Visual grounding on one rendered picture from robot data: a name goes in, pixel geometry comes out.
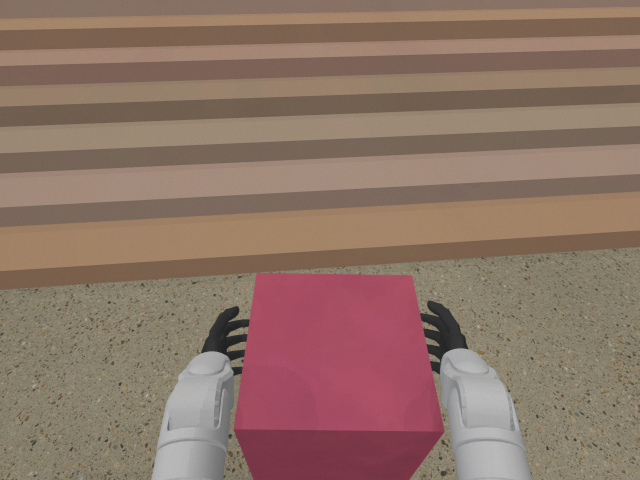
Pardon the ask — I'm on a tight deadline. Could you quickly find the carton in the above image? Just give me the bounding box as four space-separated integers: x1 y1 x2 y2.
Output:
234 273 445 480

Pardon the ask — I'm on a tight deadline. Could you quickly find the robot right forearm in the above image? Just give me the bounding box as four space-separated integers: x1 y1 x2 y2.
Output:
440 348 532 480

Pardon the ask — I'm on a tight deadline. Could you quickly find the left robot hand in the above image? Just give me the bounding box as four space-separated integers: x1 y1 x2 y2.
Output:
201 306 250 376

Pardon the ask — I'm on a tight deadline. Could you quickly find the robot left forearm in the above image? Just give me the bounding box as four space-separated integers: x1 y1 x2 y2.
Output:
151 351 234 480

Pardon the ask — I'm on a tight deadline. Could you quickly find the right robot hand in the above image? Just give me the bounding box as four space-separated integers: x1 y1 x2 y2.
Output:
420 301 468 375

